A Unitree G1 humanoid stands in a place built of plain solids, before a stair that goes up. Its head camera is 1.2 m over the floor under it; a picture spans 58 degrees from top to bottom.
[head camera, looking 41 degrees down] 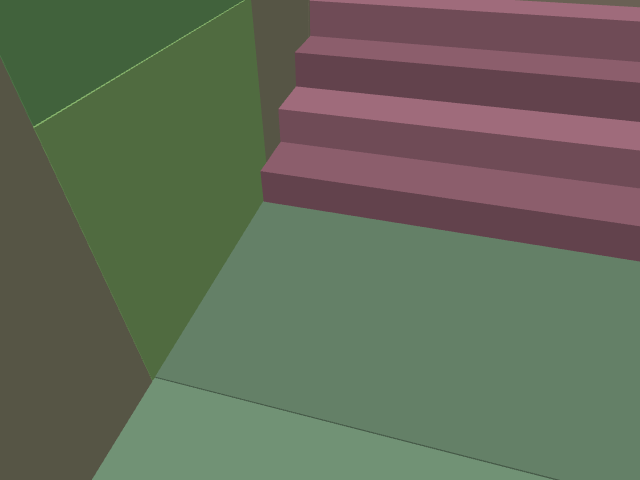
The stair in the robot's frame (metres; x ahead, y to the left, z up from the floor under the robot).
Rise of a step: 0.17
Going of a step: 0.28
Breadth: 1.90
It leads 15 degrees to the right of straight ahead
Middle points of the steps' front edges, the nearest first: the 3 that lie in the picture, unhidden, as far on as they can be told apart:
1.41 -0.65 0.17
1.68 -0.72 0.34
1.95 -0.79 0.51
